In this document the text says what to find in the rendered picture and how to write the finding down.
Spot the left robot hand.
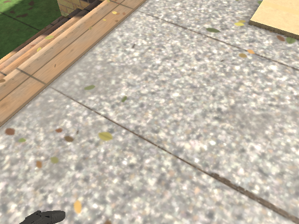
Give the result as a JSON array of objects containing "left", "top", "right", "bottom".
[{"left": 20, "top": 210, "right": 65, "bottom": 224}]

